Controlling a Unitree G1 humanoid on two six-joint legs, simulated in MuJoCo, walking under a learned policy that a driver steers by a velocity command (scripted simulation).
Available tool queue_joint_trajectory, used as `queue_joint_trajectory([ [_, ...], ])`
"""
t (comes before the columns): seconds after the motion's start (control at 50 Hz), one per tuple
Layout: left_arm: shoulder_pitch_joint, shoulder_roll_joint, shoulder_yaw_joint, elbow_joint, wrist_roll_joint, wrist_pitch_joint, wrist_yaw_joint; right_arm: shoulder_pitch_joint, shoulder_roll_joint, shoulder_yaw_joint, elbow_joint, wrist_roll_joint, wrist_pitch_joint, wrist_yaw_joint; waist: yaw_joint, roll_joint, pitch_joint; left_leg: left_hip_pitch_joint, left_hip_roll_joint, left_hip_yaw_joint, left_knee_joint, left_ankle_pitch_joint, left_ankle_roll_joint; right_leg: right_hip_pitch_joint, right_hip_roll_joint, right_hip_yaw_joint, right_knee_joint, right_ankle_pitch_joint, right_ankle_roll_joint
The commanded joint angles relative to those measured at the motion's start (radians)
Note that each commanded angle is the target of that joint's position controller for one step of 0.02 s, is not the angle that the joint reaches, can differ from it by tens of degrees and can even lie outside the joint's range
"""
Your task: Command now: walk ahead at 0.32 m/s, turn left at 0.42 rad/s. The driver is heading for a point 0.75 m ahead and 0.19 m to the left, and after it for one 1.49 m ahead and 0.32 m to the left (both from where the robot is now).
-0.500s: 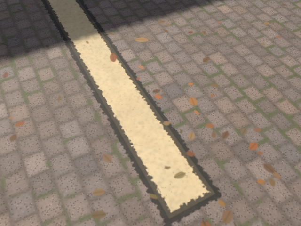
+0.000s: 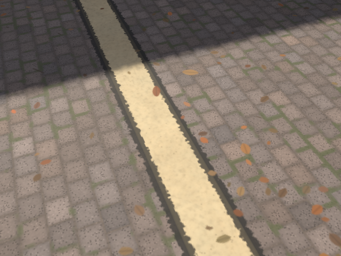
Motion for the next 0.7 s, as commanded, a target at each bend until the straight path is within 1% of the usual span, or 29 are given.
queue_joint_trajectory([
  [0.02,-0.026,0.159,0.040,-0.052,0.001,-0.021,-0.006,0.023,-0.039,-0.010,-0.053,0.002,-0.004,0.014,-0.010,-0.111,-0.005,0.032,0.007,0.031,-0.100,0.020,0.009,-0.040,-0.270,0.212,-0.248,-0.413,-0.123],
  [0.06,-0.033,0.181,0.049,-0.059,0.002,-0.020,-0.016,0.033,-0.057,-0.016,-0.065,0.005,-0.002,0.022,-0.013,-0.116,-0.010,0.082,-0.002,0.057,-0.164,0.030,0.024,-0.059,-0.286,0.195,-0.244,-0.470,-0.117],
  [0.08,-0.046,0.190,0.053,-0.064,0.002,-0.016,-0.021,0.053,-0.060,-0.018,-0.065,0.006,-0.001,0.025,-0.025,-0.111,-0.007,0.121,-0.007,0.071,-0.205,0.043,0.034,-0.082,-0.289,0.180,-0.231,-0.503,-0.107],
  [0.1,-0.072,0.195,0.056,-0.072,0.000,-0.010,-0.026,0.098,-0.054,-0.018,-0.055,0.007,-0.002,0.028,-0.052,-0.094,0.000,0.189,-0.018,0.091,-0.269,0.078,0.045,-0.126,-0.280,0.148,-0.196,-0.545,-0.089],
  [0.12,-0.104,0.183,0.055,-0.081,0.002,-0.003,-0.029,0.166,-0.054,-0.021,-0.031,0.005,-0.004,0.028,-0.081,-0.061,0.016,0.266,-0.039,0.096,-0.324,0.075,0.059,-0.192,-0.250,0.104,-0.114,-0.587,-0.064],
  [0.14,-0.130,0.145,0.047,-0.091,0.016,0.006,-0.033,0.266,-0.071,-0.029,0.010,0.002,-0.011,0.024,-0.116,0.036,0.033,0.344,-0.032,0.031,-0.407,-0.012,0.084,-0.275,-0.192,0.038,0.075,-0.613,-0.032],
  [0.16,-0.158,0.056,0.023,-0.110,0.030,0.015,-0.045,0.334,-0.131,-0.041,0.023,-0.010,-0.020,0.010,-0.143,0.280,0.054,0.376,0.169,-0.288,-0.585,-0.259,0.136,-0.419,-0.075,-0.070,0.453,-0.559,0.017],
  [0.18,-0.217,0.014,0.006,-0.179,0.028,0.013,-0.047,0.271,-0.200,-0.041,-0.024,0.003,-0.029,-0.004,-0.101,0.291,0.125,0.305,0.326,-0.737,-0.795,-0.531,0.221,-0.624,0.037,0.054,0.586,-0.426,0.048],
  [0.2,-0.235,0.070,0.011,-0.203,0.031,-0.002,-0.056,0.184,-0.216,-0.050,-0.040,0.006,-0.027,-0.023,-0.051,0.208,0.185,0.222,0.332,-0.735,-0.849,-0.529,0.244,-0.632,-0.028,0.148,0.630,-0.294,0.052],
  [0.22,-0.203,0.128,0.025,-0.183,0.018,-0.016,-0.068,0.125,-0.196,-0.046,-0.063,0.014,-0.034,-0.025,-0.016,0.146,0.172,0.213,0.280,-0.627,-0.819,-0.364,0.215,-0.583,-0.049,0.161,0.612,-0.180,0.060],
  [0.24,-0.166,0.140,0.029,-0.156,0.020,-0.026,-0.072,0.108,-0.185,-0.047,-0.073,0.020,-0.045,-0.021,-0.005,0.106,0.135,0.253,0.222,-0.522,-0.793,-0.175,0.186,-0.536,-0.052,0.160,0.579,-0.127,0.068],
  [0.26,-0.147,0.138,0.030,-0.137,0.030,-0.029,-0.073,0.109,-0.169,-0.044,-0.075,0.024,-0.057,-0.020,-0.003,0.082,0.102,0.289,0.180,-0.446,-0.768,-0.023,0.166,-0.501,-0.049,0.151,0.570,-0.081,0.074],
  [0.28,-0.145,0.124,0.028,-0.135,0.034,-0.028,-0.076,0.137,-0.142,-0.037,-0.065,0.025,-0.069,-0.020,-0.009,0.072,0.072,0.325,0.157,-0.399,-0.746,0.094,0.157,-0.490,-0.045,0.150,0.570,-0.042,0.076],
  [0.3,-0.156,0.106,0.024,-0.143,0.032,-0.023,-0.076,0.172,-0.132,-0.036,-0.052,0.028,-0.077,-0.018,-0.013,0.067,0.053,0.357,0.147,-0.377,-0.726,0.177,0.156,-0.495,-0.038,0.149,0.567,-0.023,0.078],
  [0.32,-0.175,0.094,0.021,-0.154,0.029,-0.018,-0.074,0.199,-0.136,-0.039,-0.045,0.030,-0.083,-0.017,-0.019,0.072,0.048,0.380,0.142,-0.366,-0.710,0.237,0.160,-0.510,-0.035,0.146,0.557,-0.012,0.082],
  [0.38,-0.266,0.084,0.014,-0.198,0.023,-0.010,-0.069,0.262,-0.136,-0.043,-0.035,0.025,-0.085,-0.019,-0.052,0.087,0.055,0.416,0.142,-0.367,-0.686,0.341,0.176,-0.559,-0.032,0.142,0.507,0.006,0.100],
  [0.44,-0.355,0.076,0.004,-0.241,0.017,-0.015,-0.075,0.294,-0.136,-0.044,-0.034,0.020,-0.081,-0.025,-0.081,0.103,0.071,0.421,0.128,-0.360,-0.650,0.459,0.180,-0.547,-0.018,0.136,0.412,0.030,0.109],
  [0.48,-0.396,0.066,-0.005,-0.269,0.010,-0.023,-0.074,0.301,-0.145,-0.047,-0.033,0.017,-0.074,-0.031,-0.089,0.112,0.084,0.412,0.109,-0.334,-0.575,0.700,0.167,-0.498,0.011,0.120,0.340,0.028,0.099],
  [0.5,-0.399,0.065,-0.009,-0.279,0.006,-0.028,-0.071,0.299,-0.151,-0.049,-0.036,0.015,-0.068,-0.033,-0.088,0.120,0.078,0.405,0.101,-0.325,-0.531,0.805,0.153,-0.456,0.027,0.114,0.308,0.023,0.089],
  [0.52,-0.375,0.067,-0.011,-0.279,0.002,-0.033,-0.067,0.288,-0.154,-0.050,-0.039,0.013,-0.064,-0.035,-0.078,0.130,0.062,0.396,0.093,-0.313,-0.497,0.887,0.132,-0.393,0.040,0.108,0.272,0.031,0.073],
  [0.54,-0.326,0.077,-0.010,-0.268,0.000,-0.039,-0.062,0.267,-0.152,-0.049,-0.045,0.013,-0.063,-0.037,-0.057,0.134,0.043,0.370,0.083,-0.305,-0.466,0.942,0.101,-0.294,0.053,0.107,0.226,0.046,0.053],
  [0.56,-0.247,0.097,-0.003,-0.245,0.001,-0.043,-0.054,0.242,-0.155,-0.050,-0.052,0.016,-0.066,-0.039,-0.027,0.134,0.012,0.346,0.070,-0.306,-0.414,1.016,0.072,-0.170,0.075,0.106,0.186,0.060,0.032],
  [0.58,-0.138,0.123,0.007,-0.210,0.004,-0.050,-0.043,0.218,-0.165,-0.052,-0.058,0.021,-0.073,-0.039,0.018,0.123,-0.033,0.343,0.051,-0.303,-0.318,1.067,0.048,-0.043,0.088,0.100,0.135,0.114,0.011],
  [0.6,-0.006,0.149,0.016,-0.179,0.014,-0.066,-0.033,0.185,-0.165,-0.052,-0.068,0.034,-0.083,-0.036,0.087,0.094,-0.092,0.274,0.009,-0.279,-0.154,0.979,0.024,0.144,0.027,0.136,0.077,0.258,-0.014],
  [0.62,0.129,0.218,0.027,-0.171,0.037,-0.077,-0.023,0.196,-0.113,-0.039,-0.110,0.047,-0.090,-0.037,0.114,-0.040,-0.236,0.121,-0.058,-0.233,0.112,0.537,0.006,0.389,-0.224,0.347,0.142,0.572,-0.053],
  [0.64,0.118,0.282,0.039,-0.178,0.033,-0.064,-0.035,0.386,-0.051,-0.035,-0.094,0.082,-0.077,-0.052,0.021,-0.262,-0.381,-0.058,-0.206,-0.168,0.420,-0.242,-0.011,0.553,-0.498,0.681,0.170,1.046,-0.219],
  [0.66,0.093,0.225,0.033,-0.186,-0.007,-0.043,-0.041,0.401,-0.122,-0.047,-0.057,0.028,-0.062,-0.059,0.007,-0.106,-0.361,-0.056,-0.148,-0.206,0.489,-0.161,-0.004,0.443,-0.442,0.680,0.146,0.999,-0.236],
  [0.68,-0.013,0.161,0.019,-0.198,-0.016,-0.038,-0.034,0.345,-0.110,-0.043,-0.053,0.024,-0.049,-0.052,-0.013,-0.121,-0.264,-0.100,-0.116,-0.173,0.508,-0.092,-0.017,0.314,-0.419,0.620,0.075,0.678,-0.260],
  [0.7,-0.082,0.070,-0.010,-0.211,-0.012,-0.036,-0.033,0.232,-0.118,-0.040,-0.070,0.004,-0.041,-0.043,-0.005,-0.047,-0.134,-0.100,-0.075,-0.159,0.428,-0.040,-0.027,0.166,-0.322,0.498,0.012,0.550,-0.213],
])
Velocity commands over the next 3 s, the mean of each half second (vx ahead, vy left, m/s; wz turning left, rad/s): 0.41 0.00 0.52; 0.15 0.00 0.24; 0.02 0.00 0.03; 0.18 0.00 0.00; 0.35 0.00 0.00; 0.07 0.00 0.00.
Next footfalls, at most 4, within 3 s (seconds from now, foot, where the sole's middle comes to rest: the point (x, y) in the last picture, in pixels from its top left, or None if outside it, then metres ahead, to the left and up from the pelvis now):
0.16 left None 0.05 0.12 -0.78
0.62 right None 0.40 0.03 -0.78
1.00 left None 0.30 0.21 -0.78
2.38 left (107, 210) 0.72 0.29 -0.78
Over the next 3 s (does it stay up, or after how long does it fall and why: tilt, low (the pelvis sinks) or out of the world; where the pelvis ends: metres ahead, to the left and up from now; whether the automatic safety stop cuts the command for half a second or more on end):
stays up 0.71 0.20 0.00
